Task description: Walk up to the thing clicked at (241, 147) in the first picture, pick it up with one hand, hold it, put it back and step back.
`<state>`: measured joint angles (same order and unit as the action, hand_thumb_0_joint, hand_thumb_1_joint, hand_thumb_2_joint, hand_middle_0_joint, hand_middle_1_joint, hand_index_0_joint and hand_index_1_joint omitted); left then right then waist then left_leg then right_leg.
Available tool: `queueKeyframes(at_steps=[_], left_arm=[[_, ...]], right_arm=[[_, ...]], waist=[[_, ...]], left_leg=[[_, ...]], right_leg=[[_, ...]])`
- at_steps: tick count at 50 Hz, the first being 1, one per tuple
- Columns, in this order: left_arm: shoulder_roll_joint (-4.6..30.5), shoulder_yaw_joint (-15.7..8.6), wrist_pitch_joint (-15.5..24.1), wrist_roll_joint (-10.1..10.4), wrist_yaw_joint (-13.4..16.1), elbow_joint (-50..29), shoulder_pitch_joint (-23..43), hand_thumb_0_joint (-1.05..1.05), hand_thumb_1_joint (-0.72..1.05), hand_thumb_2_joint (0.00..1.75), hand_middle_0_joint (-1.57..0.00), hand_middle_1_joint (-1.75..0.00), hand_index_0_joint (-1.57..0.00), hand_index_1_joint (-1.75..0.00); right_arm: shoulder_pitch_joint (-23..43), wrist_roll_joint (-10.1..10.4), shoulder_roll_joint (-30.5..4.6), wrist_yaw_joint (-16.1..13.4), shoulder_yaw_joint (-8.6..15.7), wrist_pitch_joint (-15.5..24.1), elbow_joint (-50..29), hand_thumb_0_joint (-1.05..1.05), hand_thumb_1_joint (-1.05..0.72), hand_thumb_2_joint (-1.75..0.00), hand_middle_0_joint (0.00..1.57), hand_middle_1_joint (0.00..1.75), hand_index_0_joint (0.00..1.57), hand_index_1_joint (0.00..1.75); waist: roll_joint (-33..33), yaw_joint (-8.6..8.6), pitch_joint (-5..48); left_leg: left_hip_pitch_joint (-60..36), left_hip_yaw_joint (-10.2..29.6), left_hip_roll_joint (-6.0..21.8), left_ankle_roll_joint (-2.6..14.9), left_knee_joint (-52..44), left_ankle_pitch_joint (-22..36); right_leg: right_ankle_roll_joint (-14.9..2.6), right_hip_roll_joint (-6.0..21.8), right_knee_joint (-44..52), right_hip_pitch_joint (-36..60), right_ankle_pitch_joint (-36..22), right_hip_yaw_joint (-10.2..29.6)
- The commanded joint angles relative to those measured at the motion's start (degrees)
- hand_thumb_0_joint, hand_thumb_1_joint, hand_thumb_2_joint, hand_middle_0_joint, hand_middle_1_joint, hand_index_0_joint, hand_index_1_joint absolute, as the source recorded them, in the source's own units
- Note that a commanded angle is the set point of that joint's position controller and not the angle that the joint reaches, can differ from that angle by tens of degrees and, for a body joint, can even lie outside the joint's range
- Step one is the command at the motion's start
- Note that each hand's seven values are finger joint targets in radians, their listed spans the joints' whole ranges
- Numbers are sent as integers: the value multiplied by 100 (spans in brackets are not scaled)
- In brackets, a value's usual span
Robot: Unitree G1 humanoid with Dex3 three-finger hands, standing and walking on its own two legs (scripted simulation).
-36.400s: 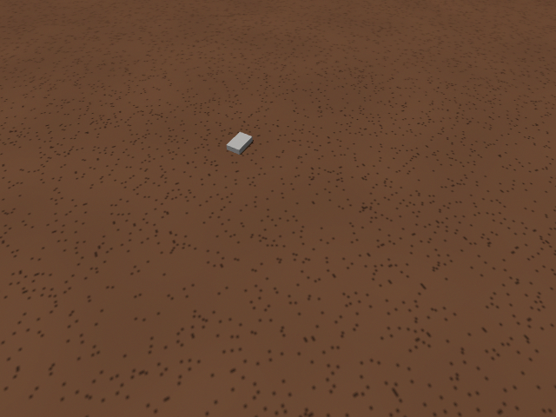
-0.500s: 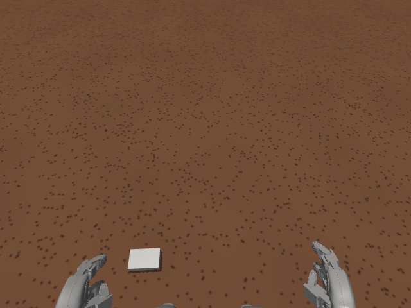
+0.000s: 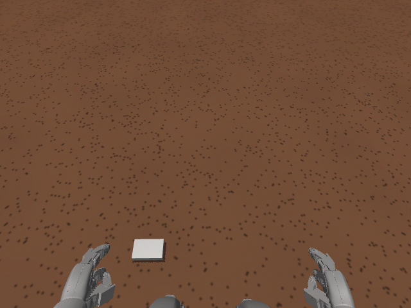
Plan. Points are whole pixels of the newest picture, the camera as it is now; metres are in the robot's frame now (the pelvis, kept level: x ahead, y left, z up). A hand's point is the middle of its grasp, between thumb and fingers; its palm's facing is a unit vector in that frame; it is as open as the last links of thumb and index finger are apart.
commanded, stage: stand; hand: left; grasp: from above
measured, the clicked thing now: (148, 249) +0.44 +0.25 -0.70
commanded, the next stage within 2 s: none
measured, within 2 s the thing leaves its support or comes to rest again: neither
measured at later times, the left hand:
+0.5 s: hand out of the picture +0.06 +0.24 -0.11, palm faces +0.04 -0.95 -0.32, open 7.4 cm
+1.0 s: hand out of the picture +0.04 +0.24 -0.10, palm faces +0.03 -0.94 -0.33, open 7.4 cm
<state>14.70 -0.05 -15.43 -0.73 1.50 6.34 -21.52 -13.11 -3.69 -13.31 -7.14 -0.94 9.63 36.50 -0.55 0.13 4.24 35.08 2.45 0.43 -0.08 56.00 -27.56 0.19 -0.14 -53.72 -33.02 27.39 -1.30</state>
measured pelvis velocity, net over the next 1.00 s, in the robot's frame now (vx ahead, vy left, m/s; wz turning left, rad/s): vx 0.00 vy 0.00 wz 0.00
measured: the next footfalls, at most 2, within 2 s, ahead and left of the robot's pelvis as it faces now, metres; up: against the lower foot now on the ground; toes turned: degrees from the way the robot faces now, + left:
none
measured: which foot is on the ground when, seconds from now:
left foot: down 0.00-1.00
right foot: down 0.00-1.00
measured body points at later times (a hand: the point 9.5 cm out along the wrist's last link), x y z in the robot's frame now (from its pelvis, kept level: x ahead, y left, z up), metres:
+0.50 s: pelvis +0.00 +0.01 +0.05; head +0.00 +0.01 +0.50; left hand +0.05 +0.29 -0.09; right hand +0.08 -0.26 -0.09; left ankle +0.01 +0.12 -0.68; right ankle +0.00 -0.13 -0.68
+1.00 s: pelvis +0.00 +0.00 +0.06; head +0.00 -0.01 +0.51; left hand +0.04 +0.29 -0.08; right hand +0.06 -0.29 -0.08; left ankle +0.01 +0.12 -0.68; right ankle +0.00 -0.13 -0.68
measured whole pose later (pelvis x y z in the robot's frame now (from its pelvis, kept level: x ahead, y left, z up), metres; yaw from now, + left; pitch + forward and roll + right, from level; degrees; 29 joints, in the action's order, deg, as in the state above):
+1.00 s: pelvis +0.00 +0.00 +0.06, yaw +0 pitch -4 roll +0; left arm 16.9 -2.0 0.0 -1.7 1.3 65.8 -8.6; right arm -8.5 -1.3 -17.1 -0.9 1.8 0.2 64.8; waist -0.7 0.8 -3.2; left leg 6.8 1.7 -0.2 -0.4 20.9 -10.6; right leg 0.5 0.8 -20.9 -5.9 11.5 -0.7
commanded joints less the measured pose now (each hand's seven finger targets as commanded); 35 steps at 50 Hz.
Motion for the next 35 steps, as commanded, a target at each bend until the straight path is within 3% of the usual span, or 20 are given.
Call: queueKeyframes(at_steps=[1,2,4,7,11,13,17,19,22,26,29,35], left_arm=[[1041,-487,1225,-313,100,1191,678,0,90,90,-20,-30,-20,-30],[1070,-502,1283,-285,81,1401,817,0,90,90,-20,-30,-20,-30],[1019,-535,1311,-208,83,1886,868,0,90,90,-20,-30,-20,-30],[1018,-518,1429,-200,106,2555,1088,0,90,90,-20,-30,-20,-30],[997,-526,1559,-180,102,3212,1200,0,90,90,-20,-30,-20,-30],[934,-494,1572,-167,98,3522,1199,0,90,90,-20,-30,-20,-30],[906,-470,1587,-123,98,4087,1174,0,90,90,-20,-30,-20,-30],[1013,-481,1626,-119,106,4345,1148,0,90,90,-20,-30,-20,-30],[1111,-475,1653,-94,116,4641,1192,0,90,90,-20,-30,-20,-30],[1074,-428,1618,-95,116,4932,1308,0,90,90,-20,-30,-20,-30],[1106,-406,1641,-113,111,5122,1278,0,90,90,-20,-30,-20,-30],[1186,-410,1623,-105,89,5369,1345,0,90,90,-20,-30,-20,-30]], right_arm=[[329,-183,-1209,371,462,-377,26,0,-90,-90,20,30,20,30],[282,-27,-1119,466,469,-394,158,0,-90,-90,20,30,20,30],[520,83,-1131,541,526,-460,295,0,-90,-90,20,30,20,30],[548,89,-1059,594,565,-559,611,0,-90,-90,20,30,20,30],[573,52,-1135,587,590,-632,927,0,-90,-90,20,30,20,30],[613,51,-1170,569,576,-664,1072,0,-90,-90,20,30,20,30],[653,94,-1269,519,573,-695,1381,0,-90,-90,20,30,20,30],[552,131,-1266,496,580,-721,1536,0,-90,-90,20,30,20,30],[409,171,-1267,484,560,-756,1792,0,-90,-90,20,30,20,30],[562,184,-1316,488,543,-803,1976,0,-90,-90,20,30,20,30],[628,199,-1297,499,540,-820,2098,0,-90,-90,20,30,20,30],[654,196,-1324,520,526,-854,2282,0,-90,-90,20,30,20,30]], waist=[[23,83,332],[-86,91,400],[146,189,431],[188,148,290],[-91,130,139],[-305,148,-179],[-303,167,-297],[-29,117,-250],[117,39,-273],[-92,61,-535],[50,81,-584],[-125,68,-765]], left_leg=[[-1090,235,133,387,-1433,2247],[-1264,224,125,391,-1589,2164],[-1454,198,114,345,-1639,2236],[-1627,240,102,335,-1869,1652],[-1910,397,242,365,-2296,1757],[-1790,587,352,361,-2760,1490],[-2011,733,476,324,-3222,1762],[-2271,559,408,280,-3111,2273],[-2550,445,362,237,-3211,2426],[-2456,554,428,216,-3650,1763],[-2578,505,405,174,-3704,1958],[-2425,574,459,164,-4041,1211]], right_leg=[[-447,415,1206,1241,-1904,660],[-365,463,1208,1366,-1996,630],[-318,470,1419,1398,-1941,629],[-290,570,1854,1447,-1407,711],[-205,508,2045,1636,-1587,574],[-160,416,2185,1701,-1434,464],[-136,437,2458,2086,-1687,426],[-153,545,2703,2294,-2123,500],[-165,621,2959,2409,-2316,554],[-108,561,3216,2482,-1778,486],[-99,594,3401,2501,-1806,491],[-80,577,3522,2528,-1529,496]])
